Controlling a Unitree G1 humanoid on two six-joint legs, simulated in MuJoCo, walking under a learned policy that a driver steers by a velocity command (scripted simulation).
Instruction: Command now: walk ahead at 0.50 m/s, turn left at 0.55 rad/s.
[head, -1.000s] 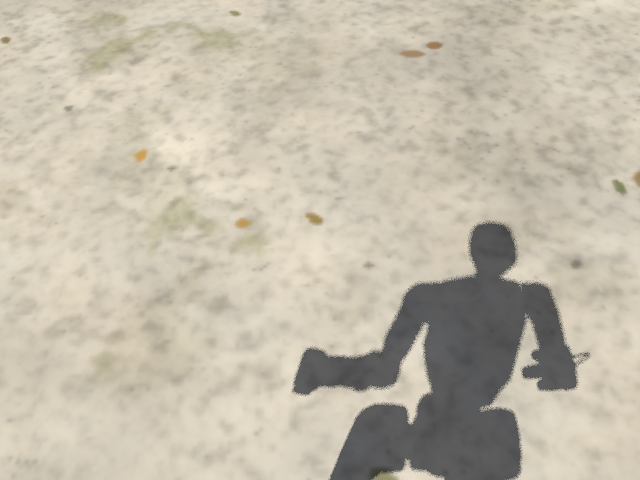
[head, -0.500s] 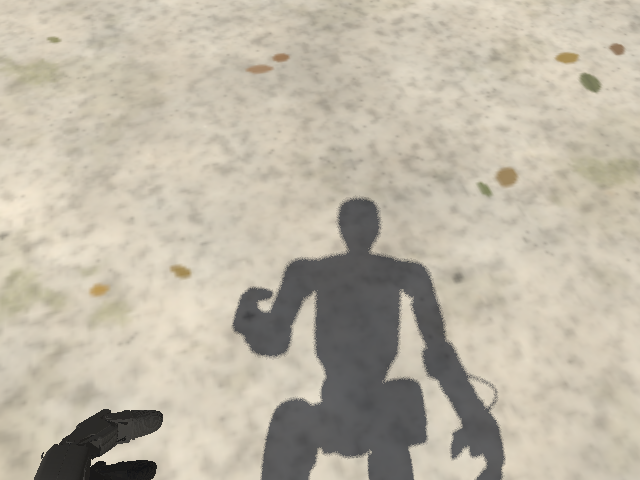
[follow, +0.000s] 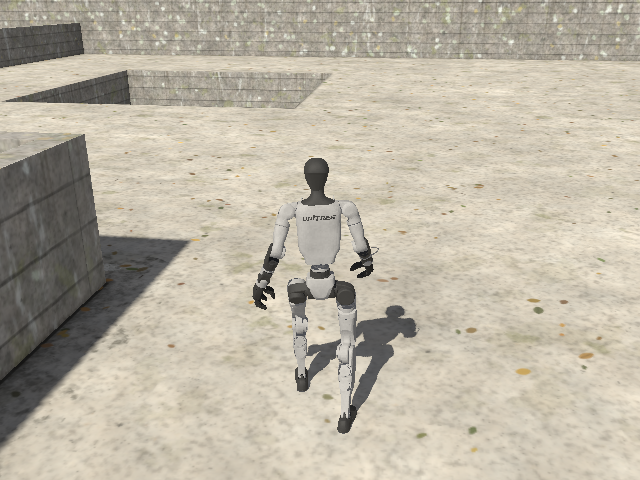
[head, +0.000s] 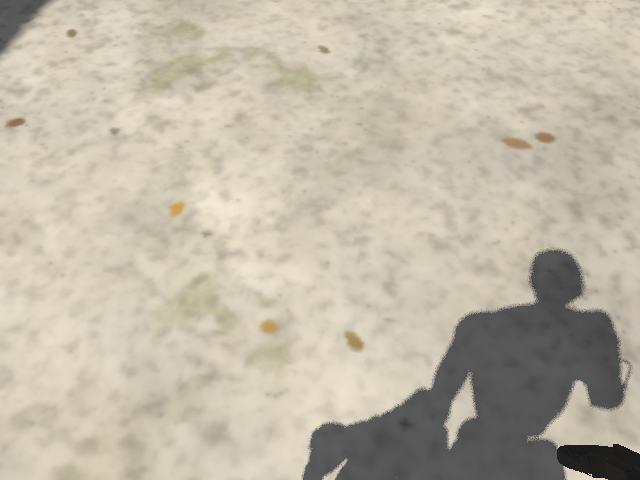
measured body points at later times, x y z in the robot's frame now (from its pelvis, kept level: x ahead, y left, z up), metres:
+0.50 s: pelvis +0.29 +0.02 +0.02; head +0.31 +0.03 +0.47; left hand +0.47 +0.27 -0.08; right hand +0.37 -0.27 -0.09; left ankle +0.15 +0.09 -0.72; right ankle +0.47 -0.10 -0.69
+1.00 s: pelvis +0.59 +0.01 +0.02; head +0.62 -0.01 +0.46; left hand +0.69 +0.29 -0.09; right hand +0.77 -0.27 -0.05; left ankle +0.77 +0.11 -0.70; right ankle +0.48 -0.09 -0.72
